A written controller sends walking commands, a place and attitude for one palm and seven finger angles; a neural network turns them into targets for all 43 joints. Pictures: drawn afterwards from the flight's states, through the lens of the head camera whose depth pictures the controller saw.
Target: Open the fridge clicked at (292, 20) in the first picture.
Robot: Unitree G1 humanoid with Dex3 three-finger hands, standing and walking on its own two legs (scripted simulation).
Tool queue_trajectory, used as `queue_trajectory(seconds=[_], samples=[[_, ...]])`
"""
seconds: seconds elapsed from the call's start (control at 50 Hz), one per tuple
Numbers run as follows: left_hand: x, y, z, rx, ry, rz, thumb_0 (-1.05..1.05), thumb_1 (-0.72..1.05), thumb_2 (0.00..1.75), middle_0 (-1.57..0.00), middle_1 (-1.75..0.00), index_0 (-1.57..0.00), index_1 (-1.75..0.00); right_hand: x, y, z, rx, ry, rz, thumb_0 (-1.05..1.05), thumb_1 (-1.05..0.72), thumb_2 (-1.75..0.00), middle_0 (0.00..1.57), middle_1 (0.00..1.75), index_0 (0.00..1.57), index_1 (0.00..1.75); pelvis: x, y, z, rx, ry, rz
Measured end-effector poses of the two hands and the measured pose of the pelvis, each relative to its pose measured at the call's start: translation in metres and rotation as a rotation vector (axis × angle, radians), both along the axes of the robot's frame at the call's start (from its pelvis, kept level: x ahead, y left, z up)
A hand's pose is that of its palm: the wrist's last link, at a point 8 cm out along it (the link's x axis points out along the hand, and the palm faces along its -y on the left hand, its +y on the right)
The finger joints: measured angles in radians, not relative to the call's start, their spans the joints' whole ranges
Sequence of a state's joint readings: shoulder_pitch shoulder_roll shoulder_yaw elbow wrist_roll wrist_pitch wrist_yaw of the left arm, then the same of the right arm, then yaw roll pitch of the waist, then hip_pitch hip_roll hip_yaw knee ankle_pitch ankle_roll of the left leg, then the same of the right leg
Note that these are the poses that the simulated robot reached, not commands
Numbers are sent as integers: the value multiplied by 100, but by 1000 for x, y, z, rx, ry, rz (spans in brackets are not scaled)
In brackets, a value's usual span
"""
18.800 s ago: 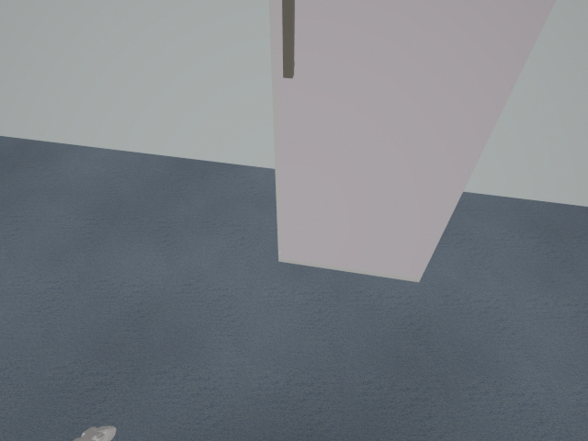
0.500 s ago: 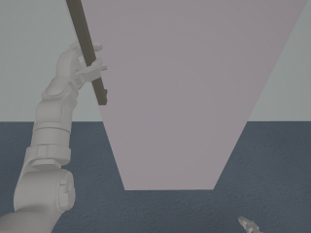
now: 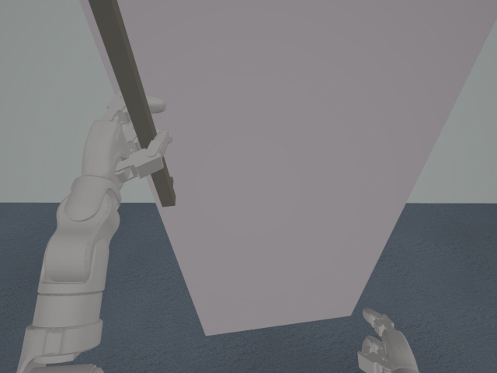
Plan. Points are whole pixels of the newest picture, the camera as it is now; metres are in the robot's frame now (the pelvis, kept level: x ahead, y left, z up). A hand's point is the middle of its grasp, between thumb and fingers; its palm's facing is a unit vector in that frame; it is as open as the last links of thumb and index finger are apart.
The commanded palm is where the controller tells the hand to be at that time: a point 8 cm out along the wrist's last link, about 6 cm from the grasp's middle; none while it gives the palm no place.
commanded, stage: walk backward, drawing the door open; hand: left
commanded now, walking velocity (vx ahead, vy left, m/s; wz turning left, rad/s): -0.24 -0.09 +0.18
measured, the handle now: (143, 108) +0.39 +0.18 +0.27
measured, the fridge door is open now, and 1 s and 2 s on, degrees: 9 32 55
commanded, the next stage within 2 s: none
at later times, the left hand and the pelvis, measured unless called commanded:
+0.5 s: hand (167, 220) +0.24 +0.11 +0.21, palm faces +0.19 -0.95 -0.26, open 7.4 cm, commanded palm +0.20 +0.16 +0.23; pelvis -0.10 -0.03 -0.01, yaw +3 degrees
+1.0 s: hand (200, 282) +0.17 +0.06 +0.21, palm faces +0.33 -0.90 -0.27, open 7.9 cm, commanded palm +0.12 +0.10 +0.23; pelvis -0.14 -0.14 -0.03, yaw +20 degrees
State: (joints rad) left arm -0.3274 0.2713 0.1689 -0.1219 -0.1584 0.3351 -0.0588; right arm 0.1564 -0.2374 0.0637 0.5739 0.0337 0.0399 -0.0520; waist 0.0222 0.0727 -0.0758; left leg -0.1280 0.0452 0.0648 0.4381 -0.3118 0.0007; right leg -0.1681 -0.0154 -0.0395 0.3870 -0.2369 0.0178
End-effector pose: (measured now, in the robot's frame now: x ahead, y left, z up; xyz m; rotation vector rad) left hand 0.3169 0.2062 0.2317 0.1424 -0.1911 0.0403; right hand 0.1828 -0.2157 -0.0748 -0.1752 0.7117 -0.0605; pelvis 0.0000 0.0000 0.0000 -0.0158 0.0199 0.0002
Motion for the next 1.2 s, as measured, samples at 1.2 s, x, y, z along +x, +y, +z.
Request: queue_trajectory(seconds=[1.2], samples=[[-210, -133, -18, 195, -256, 405, -15, 60, 77, -48, -140, -10, -111, -39, -112, -60, -23, 164, 501, 1, -90, -90, 20, 30, 20, 30, -103, -234, -23, -10, -11, 581]])
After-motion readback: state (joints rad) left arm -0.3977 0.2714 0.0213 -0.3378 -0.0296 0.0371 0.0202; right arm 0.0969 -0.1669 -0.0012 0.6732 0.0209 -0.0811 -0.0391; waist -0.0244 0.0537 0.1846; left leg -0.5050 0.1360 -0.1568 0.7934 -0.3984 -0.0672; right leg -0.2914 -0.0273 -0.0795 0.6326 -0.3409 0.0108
